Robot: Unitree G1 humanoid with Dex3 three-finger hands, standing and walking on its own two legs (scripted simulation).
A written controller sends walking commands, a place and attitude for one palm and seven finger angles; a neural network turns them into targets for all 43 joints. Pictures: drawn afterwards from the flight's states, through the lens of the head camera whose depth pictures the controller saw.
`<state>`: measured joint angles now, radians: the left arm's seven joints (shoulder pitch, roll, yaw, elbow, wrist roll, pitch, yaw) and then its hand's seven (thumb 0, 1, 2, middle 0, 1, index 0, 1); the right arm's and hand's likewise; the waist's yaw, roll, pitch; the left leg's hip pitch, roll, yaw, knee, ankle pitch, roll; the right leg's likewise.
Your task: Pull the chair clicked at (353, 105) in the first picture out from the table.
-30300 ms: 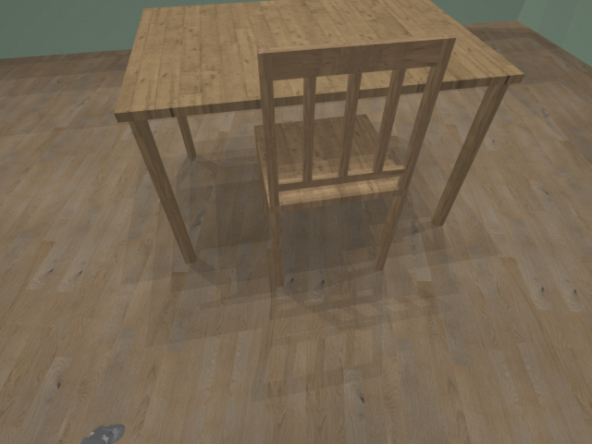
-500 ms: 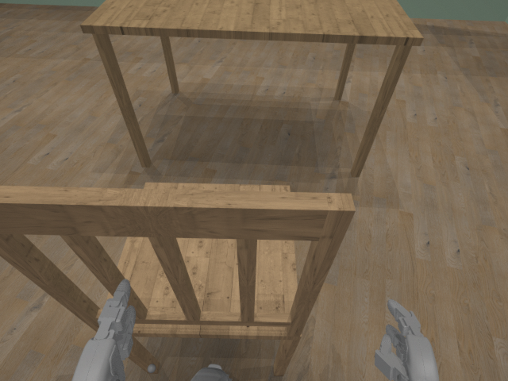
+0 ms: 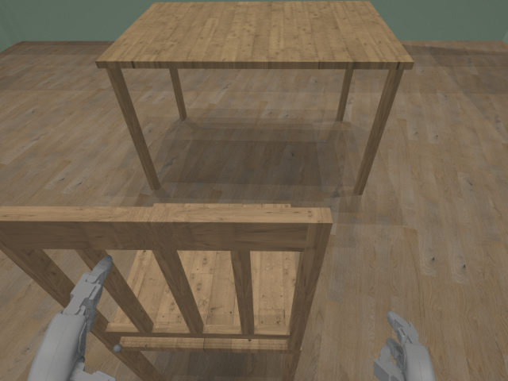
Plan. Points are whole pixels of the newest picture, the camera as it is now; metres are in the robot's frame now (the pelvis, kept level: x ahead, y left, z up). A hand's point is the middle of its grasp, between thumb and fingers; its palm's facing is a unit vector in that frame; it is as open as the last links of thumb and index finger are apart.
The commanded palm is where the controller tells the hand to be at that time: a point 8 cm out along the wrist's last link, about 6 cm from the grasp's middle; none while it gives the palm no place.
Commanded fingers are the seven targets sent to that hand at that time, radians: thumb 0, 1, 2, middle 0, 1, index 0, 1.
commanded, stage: draw the hand back to the body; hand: left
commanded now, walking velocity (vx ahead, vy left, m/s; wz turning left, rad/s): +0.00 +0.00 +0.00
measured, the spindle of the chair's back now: (183, 294) +0.27 +0.16 -0.03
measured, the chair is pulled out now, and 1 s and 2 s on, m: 0.76 0.73 0.73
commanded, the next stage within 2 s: step back with the hand held close in 0.92 s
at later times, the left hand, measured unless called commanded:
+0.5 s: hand (61, 292) +0.18 +0.26 +0.14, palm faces +0.35 -0.78 -0.51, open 8.4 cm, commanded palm +0.16 +0.30 +0.21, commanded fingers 0.00 0.86 0.88 -0.19 -0.29 -0.19 -0.29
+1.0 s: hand (54, 229) +0.23 +0.25 +0.20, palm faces +0.44 -0.78 -0.45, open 7.4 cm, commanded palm +0.18 +0.30 +0.22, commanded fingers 0.00 0.90 0.90 -0.20 -0.30 -0.20 -0.30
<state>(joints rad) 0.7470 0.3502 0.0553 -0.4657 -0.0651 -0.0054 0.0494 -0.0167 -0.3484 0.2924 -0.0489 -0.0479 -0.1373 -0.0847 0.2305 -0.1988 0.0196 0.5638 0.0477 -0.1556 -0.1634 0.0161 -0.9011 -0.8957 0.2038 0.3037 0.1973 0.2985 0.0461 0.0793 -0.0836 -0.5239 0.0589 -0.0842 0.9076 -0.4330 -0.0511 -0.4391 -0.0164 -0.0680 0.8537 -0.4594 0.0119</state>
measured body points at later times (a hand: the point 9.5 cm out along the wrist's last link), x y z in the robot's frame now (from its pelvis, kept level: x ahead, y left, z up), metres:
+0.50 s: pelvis +0.03 +0.00 +0.03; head +0.03 -0.03 +0.48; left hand +0.16 +0.29 +0.17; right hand +0.23 -0.20 -0.05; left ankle +0.03 +0.15 -0.70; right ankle -0.01 -0.13 -0.70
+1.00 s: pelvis +0.03 +0.00 +0.04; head +0.02 -0.03 +0.49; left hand +0.20 +0.29 +0.23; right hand +0.21 -0.23 -0.06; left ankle +0.03 +0.15 -0.70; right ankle -0.01 -0.13 -0.70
